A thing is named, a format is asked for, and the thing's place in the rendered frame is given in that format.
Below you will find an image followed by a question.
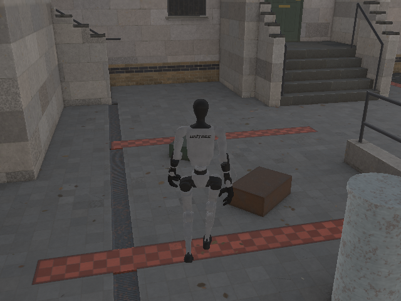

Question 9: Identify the left robot forearm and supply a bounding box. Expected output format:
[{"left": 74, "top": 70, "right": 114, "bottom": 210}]
[{"left": 169, "top": 152, "right": 179, "bottom": 176}]

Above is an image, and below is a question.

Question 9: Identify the robot left upper arm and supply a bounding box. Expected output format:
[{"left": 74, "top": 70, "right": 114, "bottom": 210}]
[{"left": 173, "top": 126, "right": 188, "bottom": 160}]

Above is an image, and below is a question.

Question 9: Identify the robot left foot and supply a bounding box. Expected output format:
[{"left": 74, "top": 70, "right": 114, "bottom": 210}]
[{"left": 184, "top": 252, "right": 194, "bottom": 263}]

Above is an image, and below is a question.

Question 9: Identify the robot left hand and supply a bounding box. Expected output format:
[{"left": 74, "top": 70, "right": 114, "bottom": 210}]
[{"left": 168, "top": 174, "right": 181, "bottom": 187}]

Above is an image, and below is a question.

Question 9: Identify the robot right upper arm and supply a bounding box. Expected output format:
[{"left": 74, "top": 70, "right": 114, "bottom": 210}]
[{"left": 214, "top": 126, "right": 227, "bottom": 162}]

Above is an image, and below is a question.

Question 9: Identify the right robot forearm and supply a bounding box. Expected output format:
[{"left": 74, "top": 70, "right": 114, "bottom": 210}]
[{"left": 221, "top": 153, "right": 232, "bottom": 187}]

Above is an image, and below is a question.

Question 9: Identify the robot left thigh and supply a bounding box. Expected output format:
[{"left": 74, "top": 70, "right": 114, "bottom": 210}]
[{"left": 179, "top": 176, "right": 194, "bottom": 222}]

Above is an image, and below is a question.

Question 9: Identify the robot right hand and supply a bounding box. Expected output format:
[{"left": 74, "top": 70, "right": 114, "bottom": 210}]
[{"left": 219, "top": 186, "right": 234, "bottom": 206}]

